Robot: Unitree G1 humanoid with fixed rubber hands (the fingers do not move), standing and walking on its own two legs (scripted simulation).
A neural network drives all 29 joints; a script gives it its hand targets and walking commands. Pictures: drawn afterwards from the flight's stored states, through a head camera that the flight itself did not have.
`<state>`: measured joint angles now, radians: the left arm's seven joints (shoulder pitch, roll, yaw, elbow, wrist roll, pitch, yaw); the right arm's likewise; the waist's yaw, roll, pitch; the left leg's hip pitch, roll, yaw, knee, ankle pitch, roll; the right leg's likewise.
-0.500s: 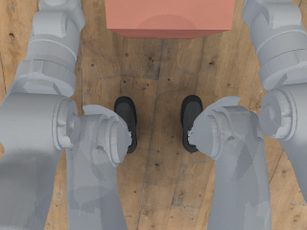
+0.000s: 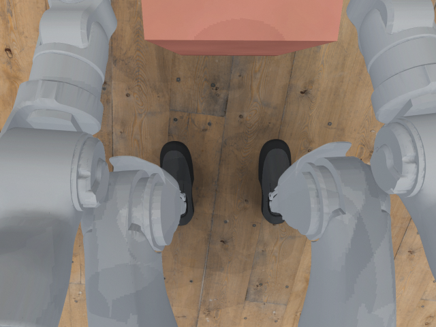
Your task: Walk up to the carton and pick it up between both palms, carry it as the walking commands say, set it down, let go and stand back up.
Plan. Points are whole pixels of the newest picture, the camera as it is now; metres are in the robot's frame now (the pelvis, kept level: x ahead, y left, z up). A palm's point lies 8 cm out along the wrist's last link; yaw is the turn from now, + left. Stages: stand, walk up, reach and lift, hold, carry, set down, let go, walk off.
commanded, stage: reach and lift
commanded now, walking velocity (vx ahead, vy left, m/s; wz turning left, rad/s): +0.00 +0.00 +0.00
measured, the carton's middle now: out of the picture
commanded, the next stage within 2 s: none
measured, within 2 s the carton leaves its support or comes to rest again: leaves its support in 1.18 s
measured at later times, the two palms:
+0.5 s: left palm out of the picture +0.56 +0.13 -0.19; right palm out of the picture +0.55 -0.16 -0.19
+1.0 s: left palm out of the picture +0.56 +0.13 -0.19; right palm out of the picture +0.55 -0.16 -0.19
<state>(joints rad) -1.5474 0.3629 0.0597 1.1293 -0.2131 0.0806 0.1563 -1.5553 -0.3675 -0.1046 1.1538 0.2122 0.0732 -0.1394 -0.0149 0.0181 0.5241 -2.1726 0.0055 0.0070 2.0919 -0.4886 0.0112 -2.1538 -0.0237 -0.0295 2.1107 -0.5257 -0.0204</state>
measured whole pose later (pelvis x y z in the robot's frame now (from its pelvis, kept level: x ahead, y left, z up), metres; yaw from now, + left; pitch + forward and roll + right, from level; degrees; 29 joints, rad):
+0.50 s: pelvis +0.00 +0.00 +0.00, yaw +0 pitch +33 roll +0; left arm -1.56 0.31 0.01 1.13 -0.23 0.08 0.18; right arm -1.58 -0.32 -0.07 1.16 0.22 0.06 -0.15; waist -0.02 0.01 0.52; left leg -2.17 0.00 0.01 2.09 -0.49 0.01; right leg -2.15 -0.02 -0.03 2.11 -0.53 -0.02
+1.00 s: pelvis +0.00 +0.00 -0.01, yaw +0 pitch +31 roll -1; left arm -1.56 0.30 0.07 1.14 -0.23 0.12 0.12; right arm -1.57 -0.32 -0.08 1.14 0.22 0.11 -0.14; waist -0.02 0.03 0.52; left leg -2.18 -0.01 0.00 2.14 -0.50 0.01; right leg -2.16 -0.02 -0.03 2.15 -0.54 -0.02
